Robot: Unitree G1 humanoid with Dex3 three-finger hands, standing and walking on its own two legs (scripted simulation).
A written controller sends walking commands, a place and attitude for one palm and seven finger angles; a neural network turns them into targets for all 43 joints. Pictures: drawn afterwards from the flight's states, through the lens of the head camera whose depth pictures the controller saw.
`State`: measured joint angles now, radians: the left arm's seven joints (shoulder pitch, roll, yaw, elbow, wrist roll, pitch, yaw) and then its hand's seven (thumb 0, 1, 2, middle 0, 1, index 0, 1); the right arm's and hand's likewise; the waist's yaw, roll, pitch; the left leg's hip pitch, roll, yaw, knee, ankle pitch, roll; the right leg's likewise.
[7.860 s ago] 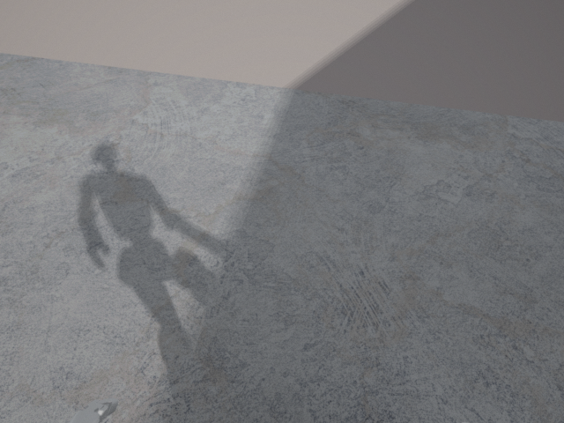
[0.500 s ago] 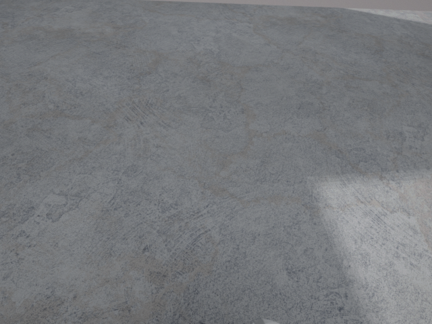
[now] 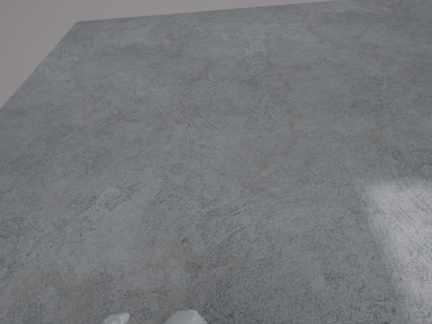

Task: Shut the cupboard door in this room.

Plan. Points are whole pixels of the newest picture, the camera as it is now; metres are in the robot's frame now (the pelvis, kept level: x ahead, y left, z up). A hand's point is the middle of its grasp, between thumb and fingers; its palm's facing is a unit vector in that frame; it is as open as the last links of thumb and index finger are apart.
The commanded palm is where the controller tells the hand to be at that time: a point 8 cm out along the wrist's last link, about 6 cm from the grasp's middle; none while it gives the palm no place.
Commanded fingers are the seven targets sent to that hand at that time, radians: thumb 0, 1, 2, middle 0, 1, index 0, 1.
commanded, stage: turn or walk to find it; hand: left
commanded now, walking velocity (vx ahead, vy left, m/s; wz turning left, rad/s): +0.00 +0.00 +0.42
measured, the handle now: out of the picture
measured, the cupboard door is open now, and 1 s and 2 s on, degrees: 86 86 86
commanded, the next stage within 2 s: stand and wait in 1.46 s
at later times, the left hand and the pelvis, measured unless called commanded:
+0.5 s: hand out of the picture -0.08 +0.24 -0.19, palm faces +0.29 -0.93 -0.23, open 7.4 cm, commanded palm none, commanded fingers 0.00 0.90 0.90 -0.20 -0.30 -0.20 -0.30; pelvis -0.03 +0.04 -0.01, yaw +13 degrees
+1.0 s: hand out of the picture -0.02 +0.22 -0.14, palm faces +0.38 -0.88 -0.28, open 7.4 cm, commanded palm none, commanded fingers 0.00 0.90 0.90 -0.20 -0.30 -0.20 -0.30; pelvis -0.06 -0.01 -0.01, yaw +25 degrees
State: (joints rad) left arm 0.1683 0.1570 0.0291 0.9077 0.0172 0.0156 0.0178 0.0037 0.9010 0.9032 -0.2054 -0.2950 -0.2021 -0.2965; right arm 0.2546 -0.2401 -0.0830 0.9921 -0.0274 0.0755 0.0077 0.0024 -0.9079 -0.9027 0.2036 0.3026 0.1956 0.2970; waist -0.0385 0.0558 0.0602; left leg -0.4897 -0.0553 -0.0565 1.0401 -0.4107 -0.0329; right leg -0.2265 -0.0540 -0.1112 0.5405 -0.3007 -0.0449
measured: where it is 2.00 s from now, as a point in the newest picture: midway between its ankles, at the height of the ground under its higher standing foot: outside the picture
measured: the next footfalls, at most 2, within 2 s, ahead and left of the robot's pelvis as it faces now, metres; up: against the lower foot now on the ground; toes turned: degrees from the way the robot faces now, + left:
left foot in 0.42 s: -0.03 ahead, +0.14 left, +0.00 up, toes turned +17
right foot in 0.94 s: +0.02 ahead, -0.08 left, +0.00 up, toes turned +20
